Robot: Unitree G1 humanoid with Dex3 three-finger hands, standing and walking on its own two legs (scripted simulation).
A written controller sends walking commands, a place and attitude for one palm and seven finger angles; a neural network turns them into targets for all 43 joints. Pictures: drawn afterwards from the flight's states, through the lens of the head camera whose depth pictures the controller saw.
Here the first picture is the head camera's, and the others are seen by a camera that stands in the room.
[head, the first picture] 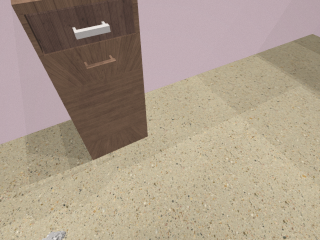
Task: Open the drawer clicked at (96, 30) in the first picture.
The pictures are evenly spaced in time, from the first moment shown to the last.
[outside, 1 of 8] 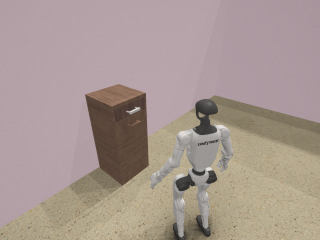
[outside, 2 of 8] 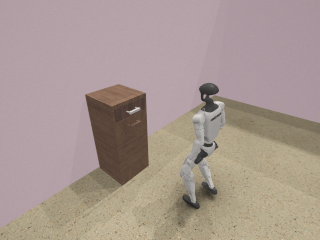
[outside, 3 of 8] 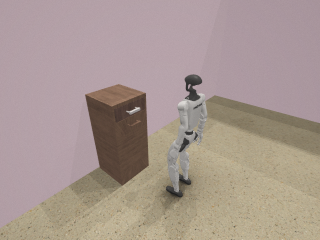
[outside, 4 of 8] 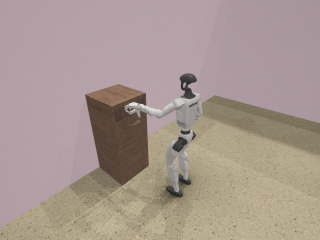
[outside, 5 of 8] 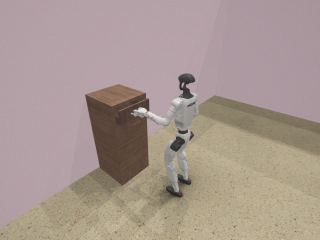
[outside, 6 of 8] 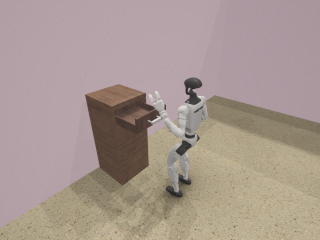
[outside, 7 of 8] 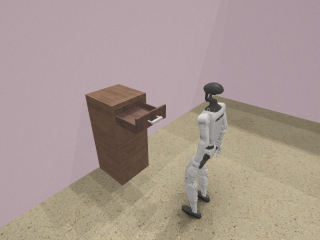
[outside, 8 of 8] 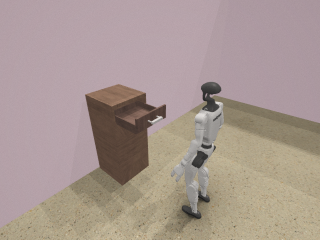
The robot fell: no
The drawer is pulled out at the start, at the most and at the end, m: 0.00 0.30 0.30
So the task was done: yes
